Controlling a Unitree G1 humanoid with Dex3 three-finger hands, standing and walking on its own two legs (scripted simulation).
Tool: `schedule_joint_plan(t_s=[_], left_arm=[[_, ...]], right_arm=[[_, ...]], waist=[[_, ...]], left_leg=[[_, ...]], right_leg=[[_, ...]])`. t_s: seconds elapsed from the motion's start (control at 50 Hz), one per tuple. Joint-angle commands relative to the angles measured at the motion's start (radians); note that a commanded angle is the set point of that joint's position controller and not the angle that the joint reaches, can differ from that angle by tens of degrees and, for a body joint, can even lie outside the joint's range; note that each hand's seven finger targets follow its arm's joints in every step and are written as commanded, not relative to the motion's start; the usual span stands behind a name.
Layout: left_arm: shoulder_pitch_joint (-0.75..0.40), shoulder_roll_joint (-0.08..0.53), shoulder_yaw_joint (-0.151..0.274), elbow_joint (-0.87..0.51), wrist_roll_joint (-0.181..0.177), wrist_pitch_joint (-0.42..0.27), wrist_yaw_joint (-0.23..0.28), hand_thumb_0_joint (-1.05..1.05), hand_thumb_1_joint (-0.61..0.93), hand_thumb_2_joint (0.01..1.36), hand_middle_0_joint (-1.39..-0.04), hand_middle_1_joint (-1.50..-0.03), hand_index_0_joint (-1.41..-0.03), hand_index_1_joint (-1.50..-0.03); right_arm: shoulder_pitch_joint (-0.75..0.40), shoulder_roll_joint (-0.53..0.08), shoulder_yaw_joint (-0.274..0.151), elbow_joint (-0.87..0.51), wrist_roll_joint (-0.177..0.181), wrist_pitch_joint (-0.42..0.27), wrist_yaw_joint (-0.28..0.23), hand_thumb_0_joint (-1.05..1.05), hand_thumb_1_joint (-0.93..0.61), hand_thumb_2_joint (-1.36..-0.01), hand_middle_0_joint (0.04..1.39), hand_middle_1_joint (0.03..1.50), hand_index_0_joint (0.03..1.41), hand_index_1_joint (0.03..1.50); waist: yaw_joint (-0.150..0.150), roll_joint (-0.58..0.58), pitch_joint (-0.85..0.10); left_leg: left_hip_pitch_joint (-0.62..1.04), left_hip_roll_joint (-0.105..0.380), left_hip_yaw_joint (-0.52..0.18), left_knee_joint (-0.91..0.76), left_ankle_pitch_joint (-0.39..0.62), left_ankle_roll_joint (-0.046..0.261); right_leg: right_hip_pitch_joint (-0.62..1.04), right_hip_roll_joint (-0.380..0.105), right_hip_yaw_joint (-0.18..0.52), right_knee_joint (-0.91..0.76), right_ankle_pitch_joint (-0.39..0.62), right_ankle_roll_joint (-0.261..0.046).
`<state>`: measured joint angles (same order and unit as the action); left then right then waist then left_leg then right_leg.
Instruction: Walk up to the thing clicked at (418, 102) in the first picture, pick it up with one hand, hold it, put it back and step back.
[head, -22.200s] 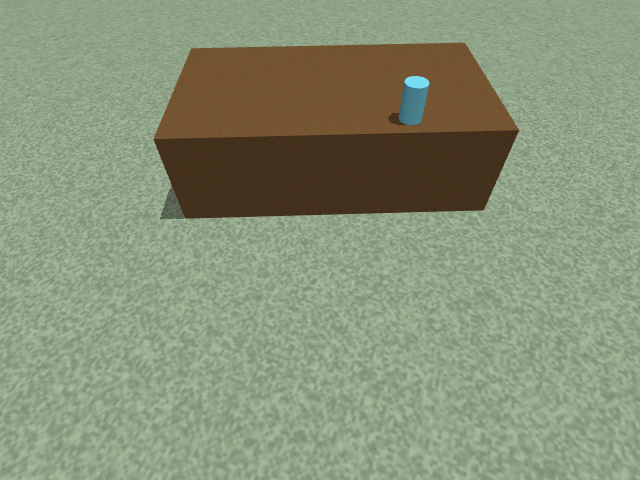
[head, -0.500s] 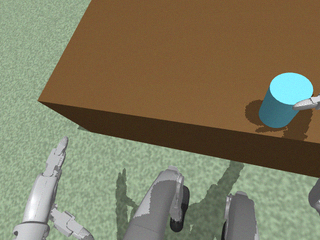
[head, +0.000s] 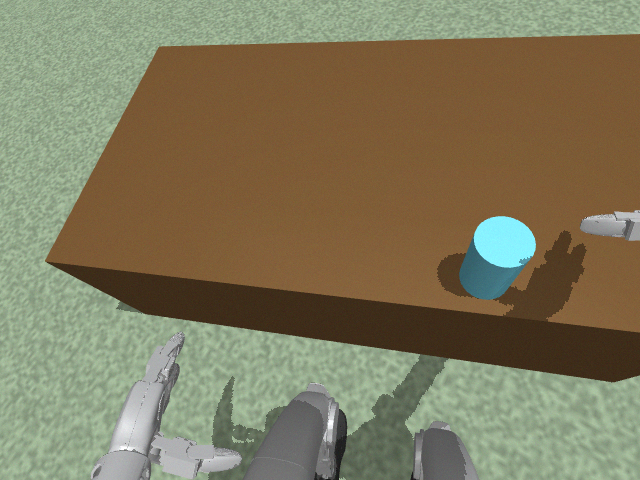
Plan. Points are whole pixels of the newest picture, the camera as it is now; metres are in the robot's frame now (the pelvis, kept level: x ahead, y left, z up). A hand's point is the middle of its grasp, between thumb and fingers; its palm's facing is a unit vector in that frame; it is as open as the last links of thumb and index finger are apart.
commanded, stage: home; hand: right
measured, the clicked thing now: (493, 260) +0.47 -0.17 -0.18
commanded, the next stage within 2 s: none
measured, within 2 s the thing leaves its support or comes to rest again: neither
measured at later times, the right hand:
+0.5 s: hand (570, 345) +0.29 -0.21 -0.01, palm faces +0.15 +0.96 -0.22, open 16.6 cm
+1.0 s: hand (550, 449) +0.19 -0.17 +0.00, palm faces +0.14 +0.95 -0.28, open 17.3 cm
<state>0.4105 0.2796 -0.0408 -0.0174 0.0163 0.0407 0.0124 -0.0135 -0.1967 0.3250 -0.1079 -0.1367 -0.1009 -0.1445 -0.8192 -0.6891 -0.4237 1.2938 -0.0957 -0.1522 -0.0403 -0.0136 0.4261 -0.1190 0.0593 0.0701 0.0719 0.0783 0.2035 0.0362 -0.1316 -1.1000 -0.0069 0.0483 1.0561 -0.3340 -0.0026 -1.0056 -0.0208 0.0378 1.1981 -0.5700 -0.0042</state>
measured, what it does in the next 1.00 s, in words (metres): stands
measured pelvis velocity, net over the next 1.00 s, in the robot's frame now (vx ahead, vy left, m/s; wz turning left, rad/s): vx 0.02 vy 0.01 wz -0.04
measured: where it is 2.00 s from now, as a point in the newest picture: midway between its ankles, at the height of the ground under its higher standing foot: outside the picture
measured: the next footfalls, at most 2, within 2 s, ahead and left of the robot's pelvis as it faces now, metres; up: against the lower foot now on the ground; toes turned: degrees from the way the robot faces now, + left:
none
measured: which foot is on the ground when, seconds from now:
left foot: down 0.00-1.00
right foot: down 0.00-1.00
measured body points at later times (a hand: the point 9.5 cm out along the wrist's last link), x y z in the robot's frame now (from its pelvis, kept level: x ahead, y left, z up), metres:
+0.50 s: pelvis +0.05 +0.00 +0.05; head +0.08 -0.02 +0.50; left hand +0.22 +0.22 +0.02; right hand +0.28 -0.26 +0.00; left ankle +0.09 +0.13 -0.64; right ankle +0.00 -0.11 -0.64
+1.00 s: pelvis +0.02 +0.01 +0.05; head +0.04 +0.01 +0.50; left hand +0.19 +0.25 -0.02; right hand +0.18 -0.22 +0.02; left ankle +0.09 +0.13 -0.64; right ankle +0.00 -0.11 -0.64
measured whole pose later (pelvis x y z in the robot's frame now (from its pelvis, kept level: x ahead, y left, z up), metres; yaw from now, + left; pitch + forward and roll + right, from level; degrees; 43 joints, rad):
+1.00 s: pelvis +0.02 +0.01 +0.05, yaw -2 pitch +6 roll +1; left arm 0.29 0.21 -0.04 0.47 -0.03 -0.07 0.14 0.01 0.90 0.90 -0.20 -0.30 -0.20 -0.30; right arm 0.44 -0.21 0.01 0.04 0.01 0.18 -0.14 -0.01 0.52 -0.07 0.05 0.05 0.06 0.06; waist 0.02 -0.01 -0.09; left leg -0.64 0.01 0.05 0.87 -0.34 0.01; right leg -0.53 0.00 0.04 0.93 -0.51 0.01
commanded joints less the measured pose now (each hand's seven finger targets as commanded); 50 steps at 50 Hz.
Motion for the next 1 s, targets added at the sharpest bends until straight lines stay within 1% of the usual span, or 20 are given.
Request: schedule_joint_plan(t_s=[0.0,0.04,0.08,0.12,0.16,0.2,0.26,0.32,0.36,0.42,0.46,0.48,0.5,0.52,0.56,0.64,0.78,0.92,0.94,0.98], left_arm=[[0.013,0.103,0.022,-0.241,-0.011,-0.077,0.000,0.000,0.370,0.595,-0.146,-0.210,-0.145,-0.211],[0.164,0.166,0.116,-0.208,-0.028,-0.046,0.003,0.000,0.449,0.641,-0.154,-0.223,-0.153,-0.224],[0.179,0.163,0.139,-0.159,-0.047,-0.013,0.001,0.000,0.494,0.666,-0.159,-0.230,-0.158,-0.231],[0.105,0.121,0.111,-0.078,-0.063,0.002,0.005,0.000,0.592,0.723,-0.169,-0.246,-0.168,-0.247],[-0.003,0.097,0.076,-0.082,-0.067,-0.011,0.007,0.000,0.687,0.783,-0.180,-0.263,-0.179,-0.264],[-0.004,0.081,0.066,-0.072,-0.071,-0.018,0.014,0.000,0.754,0.817,-0.186,-0.273,-0.185,-0.274],[-0.079,0.024,0.000,-0.149,-0.070,-0.034,0.028,0.000,0.812,0.851,-0.192,-0.283,-0.191,-0.284],[-0.049,0.029,0.005,-0.083,-0.064,-0.019,0.047,0.000,0.840,0.867,-0.195,-0.287,-0.194,-0.288],[-0.027,0.047,0.029,-0.045,-0.064,-0.009,0.054,0.000,0.807,0.848,-0.192,-0.281,-0.190,-0.282],[-0.001,0.076,0.091,-0.006,-0.063,0.004,0.061,0.000,0.807,0.848,-0.191,-0.280,-0.190,-0.281],[0.040,0.056,0.096,0.053,-0.064,0.007,0.055,0.000,0.845,0.870,-0.195,-0.286,-0.194,-0.288],[0.017,0.062,0.097,0.032,-0.066,0.007,0.054,0.000,0.876,0.888,-0.199,-0.291,-0.197,-0.293],[-0.058,0.055,0.052,0.243,-0.071,0.009,0.063,0.000,0.896,0.901,-0.201,-0.298,-0.200,-0.299],[-0.067,0.052,0.051,0.192,-0.076,-0.004,0.073,0.000,0.895,0.900,-0.201,-0.298,-0.200,-0.299],[-0.089,0.049,0.061,0.203,-0.073,-0.022,0.081,0.000,0.896,0.901,-0.201,-0.298,-0.200,-0.299],[-0.140,0.051,0.060,0.248,-0.069,-0.054,0.103,0.000,0.894,0.900,-0.201,-0.297,-0.200,-0.298],[-0.180,0.057,0.066,0.286,-0.057,-0.122,0.139,0.000,0.897,0.902,-0.201,-0.299,-0.200,-0.300],[-0.200,0.034,0.047,0.323,-0.048,-0.179,0.144,0.000,0.897,0.902,-0.201,-0.301,-0.200,-0.301],[-0.202,0.049,0.061,0.327,-0.045,-0.184,0.145,0.000,0.897,0.902,-0.201,-0.301,-0.200,-0.301],[-0.202,0.035,0.048,0.346,-0.046,-0.190,0.142,0.000,0.897,0.902,-0.201,-0.301,-0.200,-0.302]], right_arm=[[-0.065,-0.129,0.017,-0.113,0.008,-0.015,0.001,0.000,0.420,-0.131,0.066,0.076,0.066,0.076],[0.109,-0.175,-0.010,-0.195,0.023,0.026,0.004,0.000,0.395,-0.146,0.069,0.080,0.069,0.080],[0.176,-0.079,0.064,-0.365,0.055,0.070,0.016,0.000,0.444,-0.117,0.064,0.071,0.064,0.071],[0.182,0.027,0.144,-0.484,0.082,0.114,0.014,0.000,0.378,-0.155,0.071,0.083,0.071,0.083],[0.197,0.067,0.173,-0.587,0.093,0.131,0.006,0.000,0.325,-0.187,0.076,0.092,0.076,0.092],[0.245,0.059,0.171,-0.713,0.098,0.131,-0.006,0.000,0.316,-0.192,0.077,0.093,0.077,0.093],[0.302,0.152,0.219,-0.933,0.117,0.113,-0.022,0.000,0.392,-0.147,0.069,0.080,0.069,0.080],[0.590,0.157,0.198,-0.990,0.125,0.119,-0.047,0.000,0.404,-0.141,0.068,0.078,0.068,0.078],[0.682,0.230,0.251,-1.027,0.135,0.131,-0.047,0.000,0.401,-0.143,0.069,0.079,0.069,0.079],[0.785,0.237,0.258,-1.132,0.138,0.150,-0.050,0.000,0.385,-0.153,0.071,0.082,0.070,0.082],[1.005,0.329,0.320,-1.113,0.140,0.175,-0.040,0.000,0.424,-0.130,0.067,0.075,0.067,0.075],[1.007,0.336,0.328,-1.151,0.143,0.182,-0.036,0.000,0.424,-0.130,0.067,0.075,0.067,0.075],[1.062,0.321,0.300,-1.222,0.141,0.195,-0.057,0.000,0.495,-0.086,0.058,0.062,0.058,0.062],[1.102,0.371,0.355,-1.266,0.142,0.206,-0.057,0.000,0.498,-0.085,0.058,0.062,0.058,0.062],[1.164,0.384,0.385,-1.353,0.138,0.219,-0.059,0.000,0.497,-0.086,0.058,0.062,0.058,0.062],[1.171,0.358,0.379,-1.411,0.129,0.230,-0.075,0.000,0.539,-0.061,0.054,0.055,0.054,0.055],[1.158,0.334,0.346,-1.488,0.111,0.251,-0.104,0.000,0.504,-0.080,0.057,0.060,0.057,0.060],[1.284,0.406,0.410,-1.413,0.102,0.297,-0.110,0.000,0.557,-0.049,0.051,0.051,0.051,0.051],[1.288,0.370,0.373,-1.426,0.100,0.297,-0.114,0.000,0.554,-0.050,0.052,0.051,0.052,0.051],[1.286,0.397,0.396,-1.399,0.102,0.301,-0.109,0.000,0.550,-0.052,0.052,0.052,0.052,0.052]], waist=[[-0.050,-0.180,-0.489],[-0.037,-0.178,-0.435],[-0.033,-0.145,-0.389],[-0.051,-0.118,-0.294],[-0.083,-0.095,-0.272],[-0.114,-0.144,-0.294],[-0.144,-0.176,-0.402],[-0.191,-0.179,-0.344],[-0.176,-0.169,-0.285],[-0.182,-0.181,-0.237],[-0.183,-0.136,-0.147],[-0.179,-0.117,-0.120],[-0.189,-0.091,-0.119],[-0.168,-0.059,-0.085],[-0.167,-0.026,-0.088],[-0.152,-0.023,-0.025],[-0.171,-0.063,-0.090],[-0.191,-0.023,-0.031],[-0.200,-0.030,-0.043],[-0.196,-0.010,0.012]], left_leg=[[0.554,-0.017,-0.005,-0.136,0.220,0.027],[0.574,-0.015,0.002,-0.152,0.302,0.027],[0.556,-0.019,0.013,-0.175,0.307,0.029],[0.508,-0.015,0.015,-0.199,0.261,0.029],[0.505,-0.012,0.019,-0.206,0.219,0.032],[0.532,-0.008,0.020,-0.215,0.208,0.036],[0.650,-0.001,0.012,-0.226,0.293,0.040],[0.726,0.003,0.010,-0.235,0.350,0.046],[0.722,0.008,0.001,-0.251,0.345,0.043],[0.722,0.016,-0.001,-0.273,0.342,0.040],[0.706,0.013,0.008,-0.280,0.319,0.035],[0.687,0.011,0.011,-0.285,0.289,0.032],[0.694,-0.002,0.021,-0.282,0.269,0.037],[0.677,0.001,0.020,-0.295,0.244,0.032],[0.679,0.005,0.023,-0.300,0.240,0.027],[0.630,0.010,0.002,-0.310,0.166,0.017],[0.637,0.019,-0.009,-0.321,0.065,0.013],[0.656,0.022,0.000,-0.351,-0.005,0.007],[0.666,0.024,0.000,-0.353,-0.014,0.009],[0.644,0.019,0.006,-0.362,-0.055,0.006]], right_leg=[[0.235,0.016,-0.022,-0.255,0.409,0.018],[0.274,0.018,-0.025,-0.273,0.489,0.017],[0.332,0.016,-0.015,-0.301,0.535,0.015],[0.353,0.017,-0.016,-0.330,0.490,0.009],[0.352,0.010,-0.010,-0.365,0.435,0.006],[0.403,0.008,-0.013,-0.389,0.450,0.012],[0.510,0.010,-0.023,-0.397,0.567,0.026],[0.510,0.015,-0.031,-0.415,0.660,0.038],[0.496,0.017,-0.037,-0.423,0.630,0.035],[0.506,0.023,-0.048,-0.438,0.603,0.034],[0.468,0.022,-0.049,-0.452,0.560,0.030],[0.456,0.018,-0.046,-0.460,0.521,0.027],[0.450,0.015,-0.021,-0.448,0.478,0.017],[0.453,0.016,-0.031,-0.453,0.433,0.009],[0.453,0.019,-0.028,-0.453,0.417,0.001],[0.430,0.023,-0.032,-0.435,0.314,-0.013],[0.427,0.037,-0.025,-0.432,0.208,-0.018],[0.371,0.044,-0.034,-0.445,0.141,-0.021],[0.371,0.045,-0.033,-0.448,0.140,-0.019],[0.342,0.042,-0.030,-0.460,0.100,-0.022]])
